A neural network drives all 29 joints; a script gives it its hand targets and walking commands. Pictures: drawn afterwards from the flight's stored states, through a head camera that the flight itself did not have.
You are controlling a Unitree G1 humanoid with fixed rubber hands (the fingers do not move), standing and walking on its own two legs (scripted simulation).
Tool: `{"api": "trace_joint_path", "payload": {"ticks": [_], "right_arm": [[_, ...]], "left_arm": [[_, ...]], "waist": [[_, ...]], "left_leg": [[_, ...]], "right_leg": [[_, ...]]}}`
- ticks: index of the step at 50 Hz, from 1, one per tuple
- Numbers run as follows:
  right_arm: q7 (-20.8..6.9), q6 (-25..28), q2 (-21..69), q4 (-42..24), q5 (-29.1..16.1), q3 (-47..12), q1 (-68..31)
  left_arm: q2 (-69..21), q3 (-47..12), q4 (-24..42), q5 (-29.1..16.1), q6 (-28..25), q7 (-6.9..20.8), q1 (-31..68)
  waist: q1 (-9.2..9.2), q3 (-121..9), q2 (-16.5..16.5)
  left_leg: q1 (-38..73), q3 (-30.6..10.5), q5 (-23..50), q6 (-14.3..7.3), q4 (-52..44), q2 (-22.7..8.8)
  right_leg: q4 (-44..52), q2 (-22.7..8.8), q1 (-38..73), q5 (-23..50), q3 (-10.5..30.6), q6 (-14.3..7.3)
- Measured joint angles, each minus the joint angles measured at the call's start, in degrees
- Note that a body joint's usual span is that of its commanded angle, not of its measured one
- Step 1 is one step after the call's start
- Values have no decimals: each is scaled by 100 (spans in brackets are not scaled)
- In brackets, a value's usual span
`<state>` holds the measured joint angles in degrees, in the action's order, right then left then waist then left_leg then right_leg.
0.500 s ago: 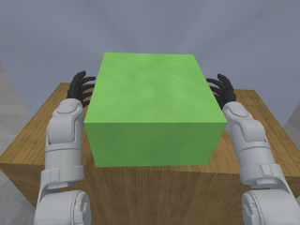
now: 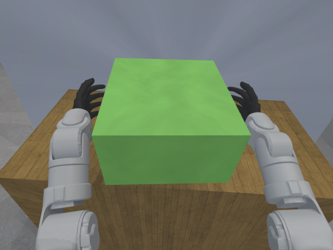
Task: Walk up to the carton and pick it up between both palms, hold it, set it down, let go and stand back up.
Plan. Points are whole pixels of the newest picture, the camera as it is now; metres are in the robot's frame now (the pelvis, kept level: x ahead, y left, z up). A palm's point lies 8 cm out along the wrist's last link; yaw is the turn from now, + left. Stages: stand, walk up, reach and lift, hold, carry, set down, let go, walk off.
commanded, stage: hold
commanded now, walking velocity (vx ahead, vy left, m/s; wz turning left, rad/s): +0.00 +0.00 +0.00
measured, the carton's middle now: (166, 114) +0.42 +0.00 +0.16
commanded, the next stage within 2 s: set down in 1.78 s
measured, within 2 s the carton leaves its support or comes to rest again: neither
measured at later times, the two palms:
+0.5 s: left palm (86, 112) +0.37 +0.18 +0.20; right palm (252, 117) +0.36 -0.20 +0.19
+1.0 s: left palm (85, 114) +0.37 +0.19 +0.20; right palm (251, 116) +0.36 -0.19 +0.20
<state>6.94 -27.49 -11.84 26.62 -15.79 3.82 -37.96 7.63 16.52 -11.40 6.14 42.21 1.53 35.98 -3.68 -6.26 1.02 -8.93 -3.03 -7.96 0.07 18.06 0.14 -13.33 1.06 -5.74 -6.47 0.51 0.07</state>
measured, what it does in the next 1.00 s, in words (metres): stands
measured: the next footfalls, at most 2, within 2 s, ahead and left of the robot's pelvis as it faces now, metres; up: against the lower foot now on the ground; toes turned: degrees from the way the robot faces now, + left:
none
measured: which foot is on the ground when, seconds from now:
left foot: down 0.00-1.00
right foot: down 0.00-1.00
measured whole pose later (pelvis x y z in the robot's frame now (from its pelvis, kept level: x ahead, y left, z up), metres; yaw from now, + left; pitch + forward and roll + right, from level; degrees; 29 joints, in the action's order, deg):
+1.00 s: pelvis +0.00 +0.00 +0.00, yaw +0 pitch -2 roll -1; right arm 7.4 -28.0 -12.6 23.7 -17.3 2.8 -36.2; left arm 6.7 16.3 -7.2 6.5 43.2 1.4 33.5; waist -4.4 -5.4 1.3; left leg -8.2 -2.9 -8.6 0.0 18.4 0.1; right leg -12.8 1.2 -4.7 -6.7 0.7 0.1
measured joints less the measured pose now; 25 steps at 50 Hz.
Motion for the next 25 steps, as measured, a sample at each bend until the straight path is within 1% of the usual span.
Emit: {"api": "trace_joint_path", "payload": {"ticks": [15,20,25], "right_arm": [[8,-9,-79,-282,-101,-56,170],[-26,-40,-41,-97,-11,3,80],[-28,-4,-27,-6,24,-7,21]], "left_arm": [[-139,6,363,32,33,-31,-199],[-142,77,91,34,1,-16,-76],[-73,50,-1,9,-11,-19,-10]], "waist": [[-38,54,-50],[-5,48,-45],[12,23,-43]], "left_leg": [[71,33,-23,-6,5,-9],[81,53,15,-5,-45,-11],[26,41,27,6,-40,-18]], "right_leg": [[25,9,72,6,35,5],[-8,10,37,8,52,-3],[-26,17,-20,8,38,-13]]}}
